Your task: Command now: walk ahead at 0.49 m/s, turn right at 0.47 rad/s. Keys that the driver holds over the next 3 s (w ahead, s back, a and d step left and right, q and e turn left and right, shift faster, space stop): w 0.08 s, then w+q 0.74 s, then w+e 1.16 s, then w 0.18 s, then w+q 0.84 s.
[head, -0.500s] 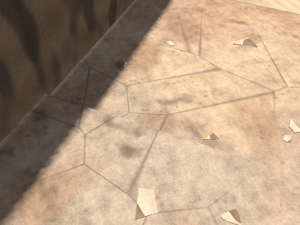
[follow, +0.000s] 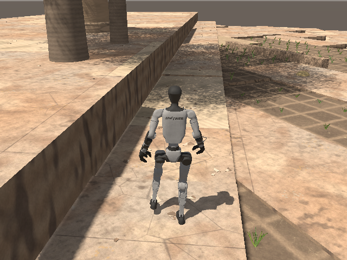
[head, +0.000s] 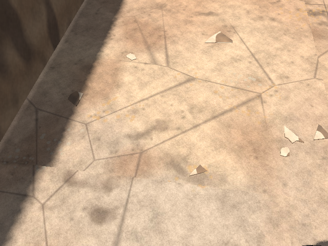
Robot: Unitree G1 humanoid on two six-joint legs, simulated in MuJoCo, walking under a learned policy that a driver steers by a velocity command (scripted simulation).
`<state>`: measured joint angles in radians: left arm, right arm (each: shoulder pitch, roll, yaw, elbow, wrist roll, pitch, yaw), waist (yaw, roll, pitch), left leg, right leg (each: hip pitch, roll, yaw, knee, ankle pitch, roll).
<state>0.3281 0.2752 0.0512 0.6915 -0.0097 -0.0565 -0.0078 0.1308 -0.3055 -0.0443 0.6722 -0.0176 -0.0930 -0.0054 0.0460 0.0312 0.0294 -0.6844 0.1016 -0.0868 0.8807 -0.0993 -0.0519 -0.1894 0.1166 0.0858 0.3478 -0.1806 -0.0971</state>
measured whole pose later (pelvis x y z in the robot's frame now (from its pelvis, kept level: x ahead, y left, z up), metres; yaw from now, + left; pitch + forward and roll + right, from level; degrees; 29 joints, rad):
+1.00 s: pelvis +0.56 +0.05 +0.00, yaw +17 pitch +1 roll -2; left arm 0.36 0.27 0.06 0.82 -0.02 -0.09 -0.02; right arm 0.16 -0.31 -0.06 0.67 0.00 -0.05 0.00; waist 0.08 0.04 0.02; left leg -0.60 0.09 -0.07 0.81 -0.19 0.00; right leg -0.11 0.05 -0.02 0.28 -0.20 -0.04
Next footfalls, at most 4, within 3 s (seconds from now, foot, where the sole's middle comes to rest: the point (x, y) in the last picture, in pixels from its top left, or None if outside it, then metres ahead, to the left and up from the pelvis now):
0.22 left None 0.31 0.14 -0.78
0.72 right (195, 214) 0.60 -0.05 -0.78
1.18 left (124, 179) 0.76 0.27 -0.78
1.68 right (178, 135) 1.04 0.03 -0.82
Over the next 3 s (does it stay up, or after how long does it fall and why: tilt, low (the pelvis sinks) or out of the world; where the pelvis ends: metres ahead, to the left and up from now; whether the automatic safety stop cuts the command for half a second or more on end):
stays up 1.61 -0.03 -0.05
